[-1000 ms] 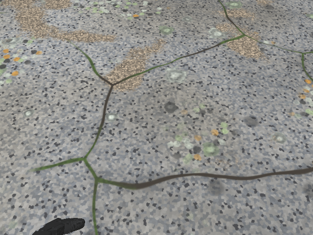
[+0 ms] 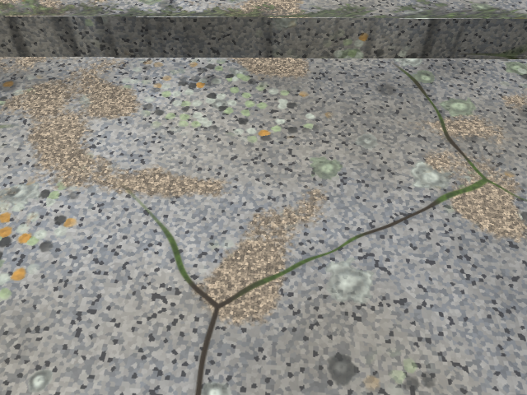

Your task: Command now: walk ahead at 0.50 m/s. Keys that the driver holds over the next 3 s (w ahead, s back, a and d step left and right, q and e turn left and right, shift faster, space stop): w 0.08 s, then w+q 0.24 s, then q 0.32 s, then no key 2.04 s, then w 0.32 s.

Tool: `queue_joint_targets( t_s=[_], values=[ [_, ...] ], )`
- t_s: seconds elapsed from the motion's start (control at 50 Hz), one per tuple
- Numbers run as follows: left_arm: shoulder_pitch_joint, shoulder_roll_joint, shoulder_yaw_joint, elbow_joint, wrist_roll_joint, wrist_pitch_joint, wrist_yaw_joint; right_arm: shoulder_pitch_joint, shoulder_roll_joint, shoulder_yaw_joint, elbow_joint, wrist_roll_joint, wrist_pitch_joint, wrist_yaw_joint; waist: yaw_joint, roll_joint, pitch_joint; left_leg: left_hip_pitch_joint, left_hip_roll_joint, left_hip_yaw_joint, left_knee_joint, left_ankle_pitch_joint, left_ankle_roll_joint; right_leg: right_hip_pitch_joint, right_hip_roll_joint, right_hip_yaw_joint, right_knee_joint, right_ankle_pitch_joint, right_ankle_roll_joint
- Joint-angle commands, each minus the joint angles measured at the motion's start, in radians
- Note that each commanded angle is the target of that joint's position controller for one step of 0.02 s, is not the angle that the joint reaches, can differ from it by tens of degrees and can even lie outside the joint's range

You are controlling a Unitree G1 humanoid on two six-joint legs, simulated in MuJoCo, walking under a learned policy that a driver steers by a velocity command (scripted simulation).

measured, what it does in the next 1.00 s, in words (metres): walks ahead, turning left: right foot, then left foot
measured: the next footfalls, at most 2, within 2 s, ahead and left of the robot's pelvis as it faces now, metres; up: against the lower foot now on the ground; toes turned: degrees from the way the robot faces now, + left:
right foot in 0.16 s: +0.28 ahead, -0.15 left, +0.00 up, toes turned -2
left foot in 0.64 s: +0.47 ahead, +0.09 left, +0.00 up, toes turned +18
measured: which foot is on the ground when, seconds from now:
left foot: down 0.00-0.18, up 0.20-0.62, down 0.64-1.00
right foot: up 0.00-0.14, down 0.16-0.64, up 0.66-1.00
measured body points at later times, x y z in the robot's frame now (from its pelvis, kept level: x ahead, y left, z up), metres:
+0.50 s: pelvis +0.27 -0.06 +0.00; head +0.30 -0.05 +0.45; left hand +0.26 +0.21 -0.14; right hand +0.45 -0.30 -0.12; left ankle +0.41 +0.12 -0.69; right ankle +0.24 -0.15 -0.75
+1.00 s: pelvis +0.40 -0.01 -0.01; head +0.43 +0.01 +0.44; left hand +0.41 +0.29 -0.14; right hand +0.62 -0.21 -0.12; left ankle +0.44 +0.08 -0.75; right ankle +0.47 -0.17 -0.72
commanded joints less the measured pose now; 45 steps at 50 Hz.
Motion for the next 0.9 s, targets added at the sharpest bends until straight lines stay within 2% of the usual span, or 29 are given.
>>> queue_joint_targets(
  t_s=[0.02, 0.1, 0.12, 0.14, 0.16, 0.18, 0.2, 0.22, 0.24, 0.26, 0.3, 0.32, 0.36, 0.4, 0.46, 0.52, 0.56, 0.6, 0.62, 0.64, 0.66, 0.68, 0.7, 0.72, 0.74, 0.76, 0.78, 0.82, 0.9],
  values=[
    [-0.129, 0.045, 0.0, -0.082, -0.006, -0.015, -0.013, 0.043, -0.162, -0.034, -0.016, 0.008, -0.002, -0.008, -0.004, 0.097, 0.085, -0.027, 0.281, -0.113, -0.063, 0.226, 0.137, 0.009, 0.028, -0.025, -0.082, 0.031, -0.008],
    [-0.13, 0.083, 0.01, -0.104, -0.009, -0.03, -0.032, 0.044, -0.177, -0.047, 0.0, 0.014, 0.02, -0.016, 0.03, 0.112, 0.069, 0.087, 0.333, -0.135, 0.039, 0.376, 0.113, 0.065, 0.049, -0.025, -0.142, -0.102, -0.053],
    [-0.07, 0.105, 0.022, -0.092, -0.008, -0.034, -0.032, 0.025, -0.185, -0.048, -0.005, 0.014, 0.025, -0.017, 0.07, 0.127, 0.033, 0.081, 0.324, -0.135, 0.109, 0.521, 0.103, 0.168, 0.079, -0.046, -0.154, -0.133, -0.066],
    [0.069, 0.141, 0.044, -0.051, -0.007, -0.036, -0.027, 0.004, -0.174, -0.043, -0.012, 0.013, 0.03, -0.016, 0.142, 0.123, -0.045, 0.043, 0.279, -0.111, 0.26, 0.638, 0.081, 0.359, 0.109, -0.07, -0.174, -0.127, -0.087],
    [0.266, 0.205, 0.069, -0.002, 0.005, -0.038, -0.018, -0.003, -0.141, -0.027, -0.034, 0.003, 0.031, -0.015, 0.213, 0.082, -0.188, -0.128, 0.22, -0.078, 0.513, 0.514, 0.049, 0.673, 0.016, 0.024, -0.124, -0.11, -0.135],
    [0.401, 0.306, 0.095, 0.025, 0.018, -0.03, -0.01, 0.117, -0.023, 0.007, -0.048, -0.001, 0.015, -0.006, 0.184, -0.151, -0.353, -0.546, 0.051, -0.023, 0.92, 0.048, -0.034, 1.087, -0.256, 0.453, -0.175, -0.257, -0.284],
    [0.4, 0.225, 0.069, 0.024, 0.012, -0.027, -0.011, 0.103, -0.056, 0.001, -0.033, 0.017, -0.007, -0.004, 0.196, -0.19, -0.409, -0.667, 0.022, -0.176, 1.089, -0.375, -0.027, 1.092, -0.306, 0.681, -0.321, -0.365, -0.303],
    [0.311, 0.167, 0.051, 0.013, 0.004, -0.03, -0.009, 0.013, -0.147, -0.026, -0.057, 0.046, -0.017, -0.004, 0.184, -0.134, -0.245, -0.753, 0.081, -0.196, 1.152, -0.325, -0.01, 0.957, -0.274, 0.532, -0.344, -0.407, -0.243],
    [0.223, 0.127, 0.038, -0.007, 0.005, -0.034, -0.007, -0.046, -0.154, -0.029, -0.074, 0.049, -0.017, -0.011, 0.154, -0.079, -0.147, -0.746, 0.14, -0.167, 1.126, -0.227, -0.001, 0.802, -0.242, 0.395, -0.372, -0.377, -0.203],
    [0.155, 0.087, 0.027, -0.011, 0.009, -0.038, -0.01, -0.075, -0.143, -0.036, -0.078, 0.039, -0.01, -0.019, 0.123, -0.041, -0.072, -0.704, 0.174, -0.157, 1.068, -0.152, -0.001, 0.66, -0.203, 0.291, -0.417, -0.326, -0.178],
    [0.106, 0.054, 0.019, -0.003, 0.025, -0.045, -0.013, -0.03, -0.096, -0.042, -0.066, 0.032, 0.022, -0.022, 0.066, -0.077, -0.024, -0.59, 0.214, -0.165, 1.002, -0.072, 0.002, 0.51, -0.149, 0.144, -0.483, -0.256, -0.147],
    [0.11, 0.061, 0.022, 0.005, 0.027, -0.048, -0.012, -0.019, -0.069, -0.04, -0.066, 0.033, 0.034, -0.02, 0.056, -0.072, -0.014, -0.579, 0.219, -0.162, 0.99, -0.054, 0.001, 0.482, -0.145, 0.096, -0.501, -0.214, -0.152],
    [0.106, 0.089, 0.028, 0.011, 0.035, -0.052, -0.001, -0.048, -0.07, -0.047, -0.091, 0.027, 0.051, -0.025, 0.037, -0.045, 0.027, -0.607, 0.208, -0.157, 0.95, 0.0, -0.017, 0.449, -0.14, -0.007, -0.498, 0.052, -0.163],
    [0.102, 0.109, 0.032, 0.011, 0.038, -0.045, 0.017, -0.083, -0.072, -0.049, -0.121, 0.011, 0.053, -0.021, 0.027, -0.032, 0.036, -0.624, 0.193, -0.138, 0.837, 0.083, -0.04, 0.452, -0.128, -0.101, -0.474, 0.266, -0.162],
    [0.103, 0.136, 0.036, 0.001, 0.03, -0.025, 0.043, -0.182, -0.043, -0.036, -0.165, 0.003, 0.05, 0.002, 0.055, -0.025, 0.029, -0.557, 0.168, -0.055, 0.611, 0.236, -0.044, 0.455, -0.092, -0.206, -0.449, 0.319, -0.143],
    [0.144, 0.166, 0.044, 0.009, 0.013, -0.001, 0.058, -0.248, -0.051, -0.034, -0.211, 0.0, 0.059, 0.025, 0.083, -0.015, 0.006, -0.557, 0.147, -0.024, 0.505, 0.248, -0.038, 0.572, -0.133, -0.215, -0.396, 0.351, -0.149],
    [0.144, 0.181, 0.051, 0.006, -0.003, 0.019, 0.062, -0.263, -0.075, -0.04, -0.242, -0.001, 0.066, 0.038, 0.076, -0.027, -0.001, -0.561, 0.133, -0.014, 0.468, 0.168, -0.015, 0.645, -0.163, -0.213, -0.334, 0.388, -0.136],
    [0.116, 0.197, 0.061, -0.012, -0.016, 0.037, 0.069, -0.219, -0.114, -0.055, -0.255, -0.003, 0.068, 0.049, 0.042, -0.046, -0.028, -0.5, 0.092, 0.016, 0.437, 0.068, 0.019, 0.68, -0.172, -0.215, -0.213, 0.512, -0.112],
    [0.099, 0.196, 0.063, -0.023, -0.02, 0.045, 0.071, -0.149, -0.141, -0.069, -0.245, 0.0, 0.064, 0.052, 0.003, -0.034, -0.06, -0.416, 0.059, 0.032, 0.375, 0.081, 0.043, 0.679, -0.15, -0.226, -0.091, 0.529, -0.089],
    [0.115, 0.178, 0.057, -0.027, -0.016, 0.052, 0.068, -0.051, -0.191, -0.092, -0.224, -0.002, 0.056, 0.043, -0.042, 0.026, -0.114, -0.258, 0.025, 0.021, 0.263, 0.241, 0.077, 0.632, -0.087, -0.249, 0.103, 0.428, -0.039],
    [0.158, 0.119, 0.035, -0.048, 0.024, 0.046, 0.055, -0.023, -0.289, -0.114, -0.235, -0.012, 0.056, 0.015, -0.018, 0.22, -0.192, -0.021, 0.222, -0.25, 0.287, 0.734, 0.151, 0.394, -0.003, -0.253, 0.396, -0.061, 0.027],
    [0.258, 0.055, 0.011, -0.071, 0.044, 0.035, 0.035, -0.078, -0.335, -0.107, -0.271, -0.033, 0.055, 0.011, 0.082, 0.326, -0.34, 0.228, 0.464, -0.674, 0.285, 0.921, 0.387, 0.09, 0.187, -0.109, 0.708, -0.816, 0.075],
    [0.196, 0.127, 0.027, -0.053, 0.012, 0.029, 0.019, -0.076, -0.246, -0.083, -0.293, -0.026, 0.058, 0.018, 0.012, 0.153, -0.406, 0.177, 0.437, -0.617, 0.23, 0.743, 0.362, 0.069, 0.137, 0.052, 0.757, -0.762, 0.054],
    [0.131, 0.138, 0.031, -0.071, -0.018, 0.034, 0.017, -0.151, -0.202, -0.069, -0.306, -0.017, 0.055, 0.018, 0.024, 0.113, -0.29, 0.072, 0.396, -0.49, 0.209, 0.602, 0.309, 0.021, 0.099, 0.039, 0.725, -0.674, 0.038],
    [0.112, 0.127, 0.032, -0.058, -0.011, 0.046, 0.03, -0.203, -0.167, -0.058, -0.305, -0.003, 0.058, 0.014, 0.049, 0.037, -0.197, -0.052, 0.344, -0.403, 0.182, 0.463, 0.246, 0.028, 0.057, 0.027, 0.645, -0.608, 0.039],
    [0.102, 0.142, 0.04, -0.053, 0.005, 0.06, 0.043, -0.234, -0.144, -0.05, -0.305, 0.0, 0.062, 0.009, 0.064, 0.052, -0.145, -0.166, 0.31, -0.358, 0.152, 0.363, 0.216, 0.073, 0.036, 0.03, 0.571, -0.558, 0.043],
    [0.115, 0.144, 0.045, -0.049, 0.009, 0.075, 0.048, -0.244, -0.152, -0.05, -0.303, -0.013, 0.064, 0.005, 0.084, 0.097, -0.131, -0.254, 0.28, -0.325, 0.125, 0.319, 0.206, 0.149, 0.039, 0.02, 0.548, -0.515, 0.046],
    [0.146, 0.123, 0.043, -0.038, 0.009, 0.083, 0.056, -0.246, -0.16, -0.05, -0.298, -0.029, 0.061, -0.003, 0.096, 0.132, -0.131, -0.295, 0.254, -0.286, 0.107, 0.326, 0.21, 0.197, 0.051, 0.01, 0.473, -0.476, 0.056],
    [0.114, 0.096, 0.031, -0.035, 0.01, 0.084, 0.065, -0.245, -0.159, -0.046, -0.284, -0.026, 0.065, -0.02, 0.078, 0.144, -0.149, -0.27, 0.245, -0.267, 0.1, 0.203, 0.195, 0.233, 0.042, 0.017, 0.271, -0.425, 0.078]
  ],
)
Over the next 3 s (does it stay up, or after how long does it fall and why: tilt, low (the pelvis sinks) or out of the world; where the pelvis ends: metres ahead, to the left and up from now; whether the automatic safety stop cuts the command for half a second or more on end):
stays up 0.50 0.01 -0.02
